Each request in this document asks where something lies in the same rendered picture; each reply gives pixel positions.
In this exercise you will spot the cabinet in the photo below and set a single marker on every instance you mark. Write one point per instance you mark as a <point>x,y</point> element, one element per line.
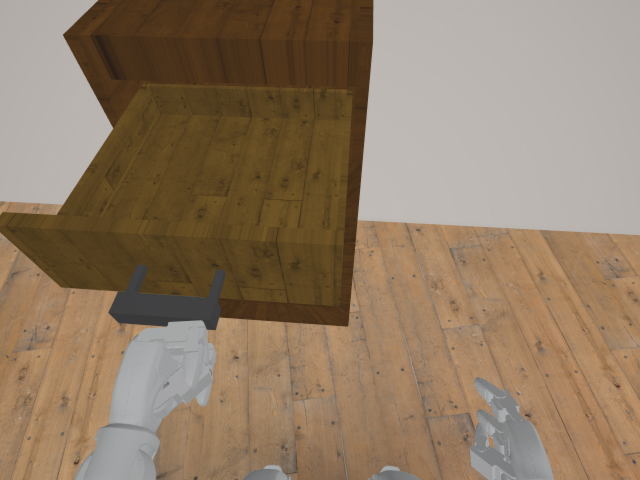
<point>320,44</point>

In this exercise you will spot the handle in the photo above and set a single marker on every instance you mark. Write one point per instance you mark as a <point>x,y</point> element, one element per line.
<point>131,307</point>

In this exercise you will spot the drawer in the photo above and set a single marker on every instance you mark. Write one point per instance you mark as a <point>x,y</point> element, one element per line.
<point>198,178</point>

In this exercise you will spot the left robot forearm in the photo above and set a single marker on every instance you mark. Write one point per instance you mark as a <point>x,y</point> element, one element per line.
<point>122,452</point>

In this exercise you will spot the left robot hand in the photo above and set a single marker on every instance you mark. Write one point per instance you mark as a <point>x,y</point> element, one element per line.
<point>138,396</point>

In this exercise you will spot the right robot hand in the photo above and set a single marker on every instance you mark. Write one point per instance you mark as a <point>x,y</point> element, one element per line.
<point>516,440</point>

